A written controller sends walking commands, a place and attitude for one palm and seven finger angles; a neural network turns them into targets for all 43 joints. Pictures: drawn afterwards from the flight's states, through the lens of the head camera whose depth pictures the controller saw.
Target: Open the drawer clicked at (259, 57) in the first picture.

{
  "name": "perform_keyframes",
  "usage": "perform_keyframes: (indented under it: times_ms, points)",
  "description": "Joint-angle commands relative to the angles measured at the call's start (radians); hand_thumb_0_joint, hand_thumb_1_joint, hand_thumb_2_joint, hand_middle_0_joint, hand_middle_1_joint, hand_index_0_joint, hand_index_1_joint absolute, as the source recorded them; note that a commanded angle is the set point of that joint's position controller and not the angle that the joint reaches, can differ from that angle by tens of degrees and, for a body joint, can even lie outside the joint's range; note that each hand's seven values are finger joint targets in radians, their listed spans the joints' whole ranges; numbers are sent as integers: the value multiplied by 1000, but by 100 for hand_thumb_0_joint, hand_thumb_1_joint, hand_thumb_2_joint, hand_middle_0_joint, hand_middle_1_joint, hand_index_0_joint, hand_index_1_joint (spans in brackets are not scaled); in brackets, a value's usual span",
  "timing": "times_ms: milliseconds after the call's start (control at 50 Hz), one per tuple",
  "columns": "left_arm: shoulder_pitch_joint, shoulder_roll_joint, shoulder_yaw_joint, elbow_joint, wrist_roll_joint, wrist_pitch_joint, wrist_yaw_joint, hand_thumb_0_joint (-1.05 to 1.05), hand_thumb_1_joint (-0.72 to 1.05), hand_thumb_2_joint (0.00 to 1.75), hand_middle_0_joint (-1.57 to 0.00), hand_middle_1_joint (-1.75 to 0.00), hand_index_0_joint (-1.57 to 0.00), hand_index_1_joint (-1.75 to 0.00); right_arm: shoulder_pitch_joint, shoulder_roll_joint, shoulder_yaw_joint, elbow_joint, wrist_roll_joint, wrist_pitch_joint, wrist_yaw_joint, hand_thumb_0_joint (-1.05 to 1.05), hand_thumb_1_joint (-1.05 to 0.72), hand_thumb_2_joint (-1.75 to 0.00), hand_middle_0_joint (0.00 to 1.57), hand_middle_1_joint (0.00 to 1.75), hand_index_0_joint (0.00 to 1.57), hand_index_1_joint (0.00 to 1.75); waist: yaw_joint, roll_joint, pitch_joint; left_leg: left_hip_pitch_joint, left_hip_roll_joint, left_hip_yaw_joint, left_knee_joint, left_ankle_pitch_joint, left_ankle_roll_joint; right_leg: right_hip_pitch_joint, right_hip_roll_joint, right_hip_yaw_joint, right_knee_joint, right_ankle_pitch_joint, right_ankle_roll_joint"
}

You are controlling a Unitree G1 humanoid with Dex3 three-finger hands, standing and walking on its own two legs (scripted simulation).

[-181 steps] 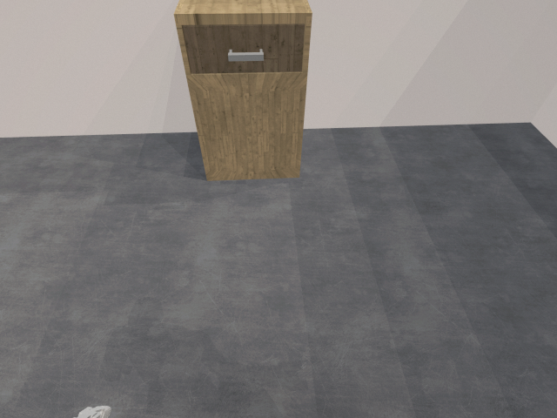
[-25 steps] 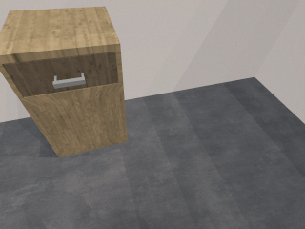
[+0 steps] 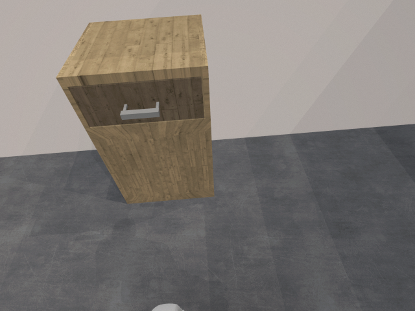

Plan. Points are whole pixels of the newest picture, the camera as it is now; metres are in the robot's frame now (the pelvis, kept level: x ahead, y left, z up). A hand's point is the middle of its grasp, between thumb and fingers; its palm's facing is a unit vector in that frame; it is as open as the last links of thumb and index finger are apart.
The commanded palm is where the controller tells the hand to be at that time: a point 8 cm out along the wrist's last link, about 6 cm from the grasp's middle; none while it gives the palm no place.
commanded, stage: take the last steps up to it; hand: left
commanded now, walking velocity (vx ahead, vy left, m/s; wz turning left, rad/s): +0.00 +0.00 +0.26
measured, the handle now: (141, 109) +0.76 +0.28 -0.09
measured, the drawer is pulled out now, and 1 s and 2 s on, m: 0.00 0.00 0.00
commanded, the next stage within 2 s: come to a stop and stand still in 0.98 s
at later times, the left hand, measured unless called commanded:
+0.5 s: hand out of the picture +0.04 +0.22 -0.17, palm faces +0.13 -0.97 -0.18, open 7.4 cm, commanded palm none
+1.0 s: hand out of the picture +0.13 +0.17 -0.18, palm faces +0.22 -0.97 -0.13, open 7.3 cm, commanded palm none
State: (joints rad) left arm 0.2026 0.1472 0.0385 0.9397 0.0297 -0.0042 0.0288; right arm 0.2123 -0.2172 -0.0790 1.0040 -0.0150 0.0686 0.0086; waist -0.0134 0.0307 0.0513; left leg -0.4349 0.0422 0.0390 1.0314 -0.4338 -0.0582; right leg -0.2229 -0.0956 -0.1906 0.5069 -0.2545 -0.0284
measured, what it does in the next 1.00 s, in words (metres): walks ahead: left foot, then right foot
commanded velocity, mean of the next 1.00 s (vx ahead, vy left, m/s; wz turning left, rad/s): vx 0.25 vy -0.01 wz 0.05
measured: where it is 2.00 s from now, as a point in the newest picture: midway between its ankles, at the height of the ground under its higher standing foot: outside the picture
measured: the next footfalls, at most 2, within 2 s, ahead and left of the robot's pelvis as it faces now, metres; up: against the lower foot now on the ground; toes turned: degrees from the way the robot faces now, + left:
left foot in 0.18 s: +0.02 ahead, +0.14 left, +0.00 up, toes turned +9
right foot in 0.62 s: +0.19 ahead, -0.09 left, +0.00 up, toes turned -2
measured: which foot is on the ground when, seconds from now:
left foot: up 0.00-0.16, down 0.18-0.62, up 0.64-1.00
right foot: down 0.00-0.18, up 0.20-0.60, down 0.62-1.00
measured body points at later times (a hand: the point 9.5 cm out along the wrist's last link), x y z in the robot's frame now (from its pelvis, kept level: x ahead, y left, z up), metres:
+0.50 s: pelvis +0.05 +0.03 +0.00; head +0.05 +0.04 +0.45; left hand +0.03 +0.27 -0.15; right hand +0.05 -0.19 -0.15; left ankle -0.02 +0.14 -0.74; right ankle +0.10 -0.10 -0.70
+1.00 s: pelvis +0.20 +0.02 +0.00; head +0.21 +0.04 +0.45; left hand +0.12 +0.22 -0.17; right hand +0.29 -0.20 -0.15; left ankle +0.25 +0.15 -0.72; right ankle +0.15 -0.09 -0.74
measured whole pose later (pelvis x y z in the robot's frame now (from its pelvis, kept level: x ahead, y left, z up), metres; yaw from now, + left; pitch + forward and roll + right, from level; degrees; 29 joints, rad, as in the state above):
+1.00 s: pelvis +0.20 +0.02 +0.00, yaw +8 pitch -1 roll -2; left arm 0.38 0.12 0.03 1.13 0.03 -0.05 0.01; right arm 0.19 -0.18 -0.06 1.04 -0.02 -0.02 0.02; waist 0.03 0.01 0.03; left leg -0.42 0.10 0.11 0.67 -0.25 0.00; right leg -0.07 -0.02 -0.17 0.38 -0.30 -0.01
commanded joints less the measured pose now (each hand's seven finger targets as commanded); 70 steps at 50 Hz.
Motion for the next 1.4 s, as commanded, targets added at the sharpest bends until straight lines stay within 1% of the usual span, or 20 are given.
perform_keyframes:
  times_ms: [0,120,140,160,180,220,300,480,540,560,600,620,680,740,920,980,1000,1040,1160,1380]
  points:
    - [88,221,48,-17,3,-4,8,0,90,90,-20,-30,-20,-30,-57,-30,5,-83,2,-19,2,0,-90,-90,20,30,20,30,50,-216,-27,0,-4,28,-129,-18,2,66,-246,171,-186,335,-111]
    - [85,220,50,27,-9,2,0,0,90,90,-20,-30,-20,-30,29,-39,24,-55,0,-53,-6,0,-90,-90,20,30,20,30,5,-180,-103,293,-13,76,-578,156,30,9,-202,126,-90,88,-35]
    - [93,183,43,20,-16,6,-6,0,90,90,-20,-30,-20,-30,65,-99,15,-45,-5,-65,-7,0,-90,-90,20,30,20,30,-10,-24,-113,409,74,-35,-683,142,62,-109,-144,76,14,-85,12]
    - [86,123,30,-4,-15,8,-18,0,90,90,-20,-30,-20,-30,103,-195,-7,-42,-15,-66,-9,0,-90,-90,20,30,20,30,-31,237,-80,467,282,-323,-764,60,151,-311,-20,-1,216,-275,69]
    - [16,123,21,-38,-2,7,-21,0,90,90,-20,-30,-20,-30,135,-225,-10,-41,-18,-61,-11,0,-90,-90,20,30,20,30,-67,252,-18,383,370,-449,-853,-77,245,-384,14,41,375,-360,66]
    - [-31,135,28,-19,5,7,-31,0,90,90,-20,-30,-20,-30,104,-158,8,-27,-14,-74,-27,0,-90,-90,20,30,20,30,-47,201,93,291,301,-394,-889,-130,241,-438,-9,143,536,-226,48]
    - [84,115,17,65,0,-4,-45,0,90,90,-20,-30,-20,-30,90,-98,25,-11,-2,-108,-35,0,-90,-90,20,30,20,30,2,116,20,345,199,-187,-851,209,211,-357,-11,135,527,-66,66]
    - [-34,73,12,34,-6,-13,-49,0,90,90,-20,-30,-20,-30,197,-101,10,63,-12,-114,-35,0,-90,-90,20,30,20,30,-28,93,76,328,229,-176,-829,246,235,-255,1,95,196,-68,67]
    - [52,73,23,67,-6,-27,-48,0,90,90,-20,-30,-20,-30,180,-91,12,76,-12,-111,-37,0,-90,-90,20,30,20,30,20,67,48,252,197,-137,-715,245,194,-44,45,59,37,14,50]
    - [122,98,30,93,-4,-34,-45,0,90,90,-20,-30,-20,-30,178,-73,14,81,-8,-113,-34,0,-90,-90,20,30,20,30,53,18,20,182,151,-102,-611,231,164,99,47,76,-35,45,37]
    - [354,255,65,158,1,-52,-27,0,90,90,-20,-30,-20,-30,173,24,34,39,6,-125,-21,0,-90,-90,20,30,20,30,135,-357,-80,-157,-33,83,-108,-111,84,412,-316,565,-242,-97,-106]
    - [379,265,63,162,-17,-54,-21,0,90,90,-20,-30,-20,-30,131,-37,27,22,0,-116,-20,0,-90,-90,20,30,20,30,148,-332,-98,-179,4,-8,52,-159,95,332,-352,664,-326,-219,-150]
    - [171,141,33,114,-9,-51,-5,0,90,90,-20,-30,-20,-30,81,-3,13,34,-9,-103,-6,0,-90,-90,20,30,20,30,56,-106,55,-180,94,-40,135,65,83,67,-280,449,-357,-228,-131]
    - [152,91,15,114,-6,-65,-4,0,90,90,-20,-30,-20,-30,145,44,18,59,-14,-82,-1,0,-90,-90,20,30,20,30,7,-127,53,-88,94,7,25,146,52,-19,-201,254,-356,0,-101]
    - [210,136,22,154,-4,-66,-10,0,90,90,-20,-30,-20,-30,-11,36,28,-8,-5,-101,14,0,-90,-90,20,30,20,30,35,-155,48,7,54,69,-347,183,59,64,-185,196,-287,180,-122]
    - [187,126,24,156,-7,-51,-10,0,90,90,-20,-30,-20,-30,85,7,29,20,-7,-114,4,0,-90,-90,20,30,20,30,-23,-103,32,236,21,98,-515,253,70,-13,-130,146,-155,134,-81]
    - [203,97,19,155,-10,-47,-13,0,90,90,-20,-30,-20,-30,169,-37,22,48,-11,-122,-4,0,-90,-90,20,30,20,30,-49,13,-17,382,50,47,-576,277,83,-69,-76,114,12,124,-55]
    - [207,45,8,111,-13,-50,-20,0,90,90,-20,-30,-20,-30,315,-181,-2,70,-13,-116,-24,0,-90,-90,20,30,20,30,-76,273,-92,515,384,-385,-752,377,247,-306,87,48,478,-358,4]
    - [217,15,-4,170,-20,7,-5,0,90,90,-20,-30,-20,-30,28,-40,45,19,0,-115,-61,0,-90,-90,20,30,20,30,39,39,-52,256,272,-50,-734,920,204,-126,-9,177,401,-129,59]
    - [91,79,29,35,-12,45,-3,0,90,90,-20,-30,-20,-30,-9,-125,-12,-2,-13,-54,-53,0,-90,-90,20,30,20,30,20,161,-62,300,277,-27,-629,808,200,-119,42,139,218,-117,41]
